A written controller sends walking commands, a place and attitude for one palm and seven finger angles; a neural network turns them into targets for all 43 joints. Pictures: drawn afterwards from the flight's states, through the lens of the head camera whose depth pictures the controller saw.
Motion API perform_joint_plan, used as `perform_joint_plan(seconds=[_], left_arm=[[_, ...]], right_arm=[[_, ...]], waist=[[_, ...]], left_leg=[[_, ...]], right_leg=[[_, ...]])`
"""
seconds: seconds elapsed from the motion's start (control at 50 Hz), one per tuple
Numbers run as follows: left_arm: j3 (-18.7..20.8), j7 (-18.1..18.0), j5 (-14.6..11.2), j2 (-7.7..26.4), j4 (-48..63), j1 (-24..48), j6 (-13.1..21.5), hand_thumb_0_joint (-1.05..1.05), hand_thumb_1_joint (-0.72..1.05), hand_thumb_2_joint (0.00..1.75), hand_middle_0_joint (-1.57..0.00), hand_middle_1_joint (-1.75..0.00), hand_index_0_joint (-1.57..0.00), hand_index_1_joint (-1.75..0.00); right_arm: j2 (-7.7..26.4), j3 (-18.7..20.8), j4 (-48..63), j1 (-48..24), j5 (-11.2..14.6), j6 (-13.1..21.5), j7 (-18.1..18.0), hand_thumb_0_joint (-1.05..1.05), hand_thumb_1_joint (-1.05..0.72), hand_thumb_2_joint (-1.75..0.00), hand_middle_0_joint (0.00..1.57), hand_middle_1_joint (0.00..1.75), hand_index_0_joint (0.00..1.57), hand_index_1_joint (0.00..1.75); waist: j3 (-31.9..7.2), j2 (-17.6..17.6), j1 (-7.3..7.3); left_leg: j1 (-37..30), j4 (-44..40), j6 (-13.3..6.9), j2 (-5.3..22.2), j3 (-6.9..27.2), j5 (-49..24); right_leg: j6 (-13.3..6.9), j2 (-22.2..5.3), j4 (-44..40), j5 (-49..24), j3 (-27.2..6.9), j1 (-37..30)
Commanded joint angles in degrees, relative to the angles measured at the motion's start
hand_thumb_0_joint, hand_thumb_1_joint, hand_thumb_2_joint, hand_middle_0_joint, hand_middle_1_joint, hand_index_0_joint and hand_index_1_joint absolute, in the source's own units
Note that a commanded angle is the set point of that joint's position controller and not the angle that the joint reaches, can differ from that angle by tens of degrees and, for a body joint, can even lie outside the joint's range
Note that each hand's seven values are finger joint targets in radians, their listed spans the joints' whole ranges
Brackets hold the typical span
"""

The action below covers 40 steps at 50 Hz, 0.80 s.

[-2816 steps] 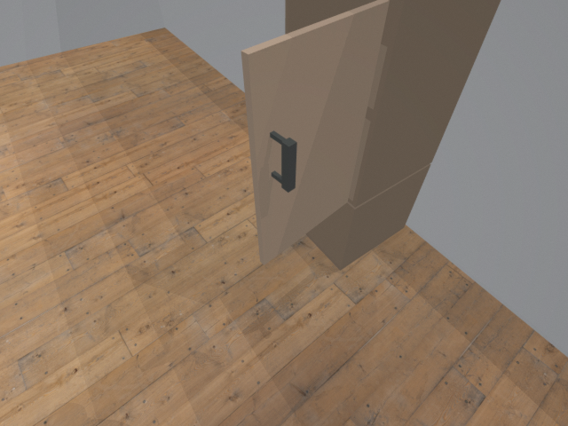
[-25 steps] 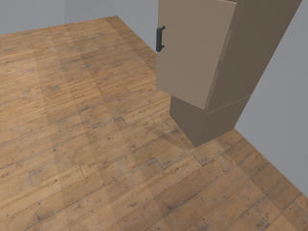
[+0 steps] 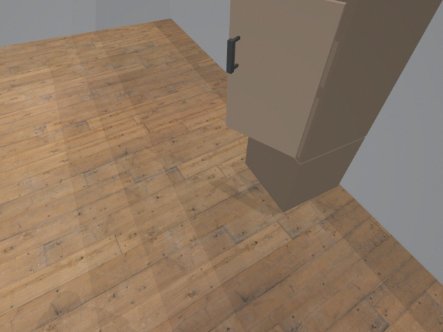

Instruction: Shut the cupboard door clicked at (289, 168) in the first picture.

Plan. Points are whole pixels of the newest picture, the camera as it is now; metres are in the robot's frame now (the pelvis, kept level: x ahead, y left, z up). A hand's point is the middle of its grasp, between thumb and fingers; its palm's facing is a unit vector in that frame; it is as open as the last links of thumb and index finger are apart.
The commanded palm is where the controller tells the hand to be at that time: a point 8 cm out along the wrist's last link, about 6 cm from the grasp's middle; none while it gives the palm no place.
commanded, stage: walk to a spot facing it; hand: left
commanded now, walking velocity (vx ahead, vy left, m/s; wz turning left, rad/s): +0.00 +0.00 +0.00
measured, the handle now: (233, 54) +1.00 +0.01 +0.02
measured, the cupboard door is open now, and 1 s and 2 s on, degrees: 27 27 27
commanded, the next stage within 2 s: turn to face it in 1.64 s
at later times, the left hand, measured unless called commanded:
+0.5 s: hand out of the picture +0.02 +0.22 -0.20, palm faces +0.21 -0.95 -0.21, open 7.4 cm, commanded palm none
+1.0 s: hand out of the picture -0.02 +0.19 -0.15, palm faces +0.50 -0.82 -0.29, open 7.4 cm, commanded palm none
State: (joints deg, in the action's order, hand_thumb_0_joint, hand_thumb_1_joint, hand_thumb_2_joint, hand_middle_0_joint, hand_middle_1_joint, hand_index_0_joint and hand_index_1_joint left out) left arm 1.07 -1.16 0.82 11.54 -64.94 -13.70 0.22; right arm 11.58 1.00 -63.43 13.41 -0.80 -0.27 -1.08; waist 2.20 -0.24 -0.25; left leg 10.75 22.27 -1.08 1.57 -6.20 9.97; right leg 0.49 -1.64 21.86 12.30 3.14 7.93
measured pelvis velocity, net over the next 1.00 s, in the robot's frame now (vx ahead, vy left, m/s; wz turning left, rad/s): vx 0.03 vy -0.02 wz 0.52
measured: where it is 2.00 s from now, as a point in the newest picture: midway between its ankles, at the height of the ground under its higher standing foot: (159, 319)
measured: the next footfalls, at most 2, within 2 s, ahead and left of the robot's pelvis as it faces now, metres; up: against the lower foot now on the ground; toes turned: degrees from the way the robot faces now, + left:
right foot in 0.88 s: +0.09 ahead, -0.12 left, +0.00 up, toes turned +24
left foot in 1.32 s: +0.10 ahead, +0.23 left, +0.00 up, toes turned +50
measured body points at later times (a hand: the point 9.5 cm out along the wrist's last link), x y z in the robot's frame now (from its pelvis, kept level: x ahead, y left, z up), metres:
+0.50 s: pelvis +0.00 +0.01 -0.03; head +0.03 +0.04 +0.42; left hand +0.01 +0.27 -0.19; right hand +0.07 -0.23 -0.17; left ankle +0.02 +0.10 -0.75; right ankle +0.00 -0.12 -0.74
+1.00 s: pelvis +0.03 -0.02 +0.00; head +0.07 -0.03 +0.45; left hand -0.05 +0.23 -0.13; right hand +0.20 -0.24 -0.15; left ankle -0.01 +0.10 -0.66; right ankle +0.05 -0.14 -0.74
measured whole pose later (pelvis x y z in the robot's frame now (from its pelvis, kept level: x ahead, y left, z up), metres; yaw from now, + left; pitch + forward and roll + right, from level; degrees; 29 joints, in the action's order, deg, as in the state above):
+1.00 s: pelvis +0.03 -0.02 +0.00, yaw +30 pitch +1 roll +1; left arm 3.6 -0.7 1.5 11.6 -53.4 -15.1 0.7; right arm 15.2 5.5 -54.1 14.2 -2.2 -3.6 1.7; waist 2.2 -1.7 -1.6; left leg 34.3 64.5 0.9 -1.8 1.4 19.0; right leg -0.3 -3.1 24.8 16.9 5.5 9.0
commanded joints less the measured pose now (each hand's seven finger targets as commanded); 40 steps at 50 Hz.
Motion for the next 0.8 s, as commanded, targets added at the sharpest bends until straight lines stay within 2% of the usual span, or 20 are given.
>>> perform_joint_plan(seconds=[0.0, 0.1, 0.16, 0.24, 0.3, 0.34, 0.36, 0.38, 0.4, 0.42, 0.44, 0.46, 0.48, 0.5, 0.54, 0.58, 0.64, 0.7, 0.74, 0.78], left_arm=[[1.34, -0.24, 0.14, 8.32, 1.75, -1.26, 0.91, 0.0, 0.9, 0.9, -0.2, -0.3, -0.2, -0.3], [1.5, -0.08, 0.13, 9.66, 2.02, 0.31, 1.05, 0.0, 0.9, 0.9, -0.2, -0.3, -0.2, -0.3], [1.27, -0.54, 0.01, 6.56, 2.22, -1.41, 0.13, 0.0, 0.9, 0.9, -0.2, -0.3, -0.2, -0.3], [2.75, -0.75, 0.11, 8.49, 4.41, -1.44, -0.66, 0.0, 0.9, 0.9, -0.2, -0.3, -0.2, -0.3], [3.94, -0.9, 0.34, 10.45, 6.79, -1.43, -1.04, 0.0, 0.9, 0.9, -0.2, -0.3, -0.2, -0.3], [4.39, -1.02, 0.64, 10.9, 8.81, -0.03, -1.08, 0.0, 0.9, 0.9, -0.2, -0.3, -0.2, -0.3], [4.58, -1.21, 1.0, 10.79, 9.69, 0.81, -1.05, 0.0, 0.9, 0.9, -0.2, -0.3, -0.2, -0.3], [4.9, -1.27, 1.22, 10.88, 10.56, 2.19, -0.95, 0.0, 0.9, 0.9, -0.2, -0.3, -0.2, -0.3], [5.04, -1.2, 1.13, 10.9, 11.06, 2.7, -0.87, 0.0, 0.9, 0.9, -0.2, -0.3, -0.2, -0.3], [5.04, -0.97, 0.69, 10.66, 11.77, 2.59, -1.06, 0.0, 0.9, 0.9, -0.2, -0.3, -0.2, -0.3], [4.72, -0.64, 0.01, 7.81, 12.83, 0.66, -1.56, 0.0, 0.9, 0.9, -0.2, -0.3, -0.2, -0.3], [3.82, -0.73, 0.11, 6.46, 14.73, 3.11, -1.86, 0.0, 0.9, 0.9, -0.2, -0.3, -0.2, -0.3], [4.2, -1.08, 0.63, 6.53, 15.28, 5.95, -2.67, 0.0, 0.9, 0.9, -0.2, -0.3, -0.2, -0.3], [4.41, -0.91, 0.65, 6.57, 15.14, 6.21, -2.58, 0.0, 0.9, 0.9, -0.2, -0.3, -0.2, -0.3], [4.57, -0.26, 0.7, 6.28, 14.6, 5.14, -1.83, 0.0, 0.9, 0.9, -0.2, -0.3, -0.2, -0.3], [4.57, 0.0, 0.57, 6.09, 14.34, 4.11, -1.4, 0.0, 0.9, 0.9, -0.2, -0.3, -0.2, -0.3], [4.31, 0.28, 0.48, 5.19, 15.09, 4.17, -1.39, 0.0, 0.9, 0.9, -0.2, -0.3, -0.2, -0.3], [4.03, 0.81, 0.66, 5.24, 16.4, 5.6, -1.21, 0.0, 0.9, 0.9, -0.2, -0.3, -0.2, -0.3], [3.89, 1.03, 0.6, 5.33, 16.72, 4.49, -1.07, 0.0, 0.9, 0.9, -0.2, -0.3, -0.2, -0.3], [4.05, 1.36, 0.64, 5.77, 15.62, -0.25, -0.86, 0.0, 0.9, 0.9, -0.2, -0.3, -0.2, -0.3]], right_arm=[[8.59, 1.25, 1.72, 1.14, 0.04, 0.97, -0.63, 0.0, -0.9, -0.9, 0.2, 0.3, 0.2, 0.3], [9.92, 1.3, 1.86, -0.4, 0.06, 1.15, -0.56, 0.0, -0.9, -0.9, 0.2, 0.3, 0.2, 0.3], [5.76, 0.53, 2.12, 1.03, 0.07, 0.29, -0.24, 0.0, -0.9, -0.9, 0.2, 0.3, 0.2, 0.3], [6.55, 1.35, 4.13, 0.49, -0.08, -0.68, 0.01, 0.0, -0.9, -0.9, 0.2, 0.3, 0.2, 0.3], [5.91, 2.11, 6.35, 0.22, -0.17, -1.43, 0.34, 0.0, -0.9, -0.9, 0.2, 0.3, 0.2, 0.3], [5.12, 2.69, 8.1, -0.52, -0.37, -2.15, 0.57, 0.0, -0.9, -0.9, 0.2, 0.3, 0.2, 0.3], [5.2, 3.01, 8.99, -0.51, -0.38, -2.28, 0.74, 0.0, -0.9, -0.9, 0.2, 0.3, 0.2, 0.3], [4.65, 3.11, 9.65, -0.33, -0.14, -2.05, 1.0, 0.0, -0.9, -0.9, 0.2, 0.3, 0.2, 0.3], [4.62, 2.97, 9.78, 0.65, 0.02, -1.8, 1.21, 0.0, -0.9, -0.9, 0.2, 0.3, 0.2, 0.3], [5.71, 3.12, 9.51, 3.47, -0.05, -1.39, 1.28, 0.0, -0.9, -0.9, 0.2, 0.3, 0.2, 0.3], [9.7, 3.66, 9.64, 5.99, -0.67, -0.93, 1.07, 0.0, -0.9, -0.9, 0.2, 0.3, 0.2, 0.3], [13.5, 4.64, 9.03, 8.38, -1.1, -1.17, 0.56, 0.0, -0.9, -0.9, 0.2, 0.3, 0.2, 0.3], [13.37, 4.8, 8.17, 10.11, -1.3, -1.2, -0.07, 0.0, -0.9, -0.9, 0.2, 0.3, 0.2, 0.3], [12.93, 4.63, 9.0, 7.85, -1.23, -1.14, -0.41, 0.0, -0.9, -0.9, 0.2, 0.3, 0.2, 0.3], [11.22, 4.12, 10.58, 3.94, -1.04, -0.59, -0.69, 0.0, -0.9, -0.9, 0.2, 0.3, 0.2, 0.3], [10.83, 4.18, 11.03, 3.35, -0.84, -0.21, -0.8, 0.0, -0.9, -0.9, 0.2, 0.3, 0.2, 0.3], [10.77, 4.38, 11.36, 3.34, -0.98, -0.48, -0.52, 0.0, -0.9, -0.9, 0.2, 0.3, 0.2, 0.3], [11.97, 5.04, 11.48, 3.96, -1.29, -0.88, -0.06, 0.0, -0.9, -0.9, 0.2, 0.3, 0.2, 0.3], [12.76, 5.44, 12.05, 2.75, -1.45, -1.15, 0.24, 0.0, -0.9, -0.9, 0.2, 0.3, 0.2, 0.3], [12.87, 5.78, 12.59, 0.77, -1.44, -1.27, 0.44, 0.0, -0.9, -0.9, 0.2, 0.3, 0.2, 0.3]], waist=[[0.57, -0.51, -0.3], [-0.28, -0.32, -0.26], [-0.32, 0.41, -0.06], [-0.67, 0.23, 0.37], [-0.49, 6.42, 0.65], [0.84, 10.79, 0.5], [0.42, 11.43, 0.27], [1.1, 10.13, -0.41], [0.32, 8.3, -1.09], [-2.1, 2.01, -2.28], [-3.21, -13.6, -2.66], [-2.21, -19.11, -4.08], [-2.99, -16.02, -4.93], [-2.5, -11.66, -3.37], [-3.12, -6.79, -1.76], [-5.6, -4.6, -1.31], [-6.04, -6.98, -1.8], [-4.24, -7.9, -2.69], [-3.18, -9.69, -2.13], [-4.36, -10.2, -0.28]], left_leg=[[-2.12, -5.4, -0.35, 5.83, 6.84, -2.1], [-2.8, -5.59, -0.29, 5.97, 7.14, -3.73], [-0.61, -2.85, 0.25, 5.35, 7.22, -7.46], [4.3, 1.83, 0.29, 4.34, 8.01, -8.14], [8.48, 11.24, 1.24, 1.24, 5.24, -3.98], [10.9, 22.69, 2.06, 0.33, 3.33, 11.42], [12.02, 26.54, 2.13, 0.93, 3.28, 15.96], [12.18, 24.05, 2.18, 2.37, 3.8, 17.27], [9.88, 17.32, 2.09, 2.98, 4.06, 13.82], [3.56, 9.23, 1.2, 3.56, 5.72, -0.92], [-1.01, 1.77, -3.09, 11.55, 20.83, -20.68], [-0.99, -4.59, -9.18, 19.3, 31.7, -22.47], [0.23, -6.87, -8.34, 18.36, 34.09, -12.32], [0.92, -6.78, -7.5, 17.01, 32.72, -5.77], [0.49, -6.06, -7.08, 13.25, 27.81, -4.13], [-2.23, -5.41, -7.29, 11.9, 25.88, -7.16], [-1.81, -6.78, -7.87, 10.29, 26.79, 4.3], [0.48, -8.81, -8.16, 9.44, 30.54, 18.13], [4.54, -9.25, -7.99, 8.44, 32.54, 23.55], [7.89, -8.45, -6.52, 5.59, 30.96, 25.28]], right_leg=[[-2.32, -4.55, -5.26, -3.17, -5.21, 3.12], [-2.27, -4.81, -5.62, -4.34, -5.04, 1.94], [-1.42, -5.71, -2.56, -6.37, -2.79, 1.33], [-2.22, -7.84, 1.16, -7.09, -1.54, 0.64], [-5.66, -13.57, -0.16, -6.29, -3.54, 1.01], [-9.35, -18.7, -2.31, -8.15, -4.77, 3.83], [-10.47, -20.33, -1.55, -11.66, -4.21, 3.96], [-10.31, -21.08, 1.31, -16.01, -2.25, 3.48], [-8.53, -20.17, 5.84, -19.16, -0.03, 3.34], [-4.66, -16.85, 12.69, -16.06, 3.87, 6.2], [1.07, -8.06, 23.89, 0.11, 8.0, 13.88], [2.36, -2.63, 34.82, 24.8, 4.32, 19.09], [1.25, -2.43, 41.4, 22.73, -2.3, 21.65], [1.24, -2.98, 43.75, 18.17, -4.46, 23.9], [2.15, -3.14, 44.18, 10.64, -5.04, 25.03], [2.82, -2.72, 42.29, 8.69, -4.93, 24.74], [3.14, -1.86, 34.74, 9.58, -4.11, 22.72], [2.67, -0.06, 27.43, 11.76, -2.53, 20.98], [2.06, 1.27, 21.25, 12.68, -1.52, 16.29], [1.4, 3.72, 13.54, 11.13, 0.84, 8.12]])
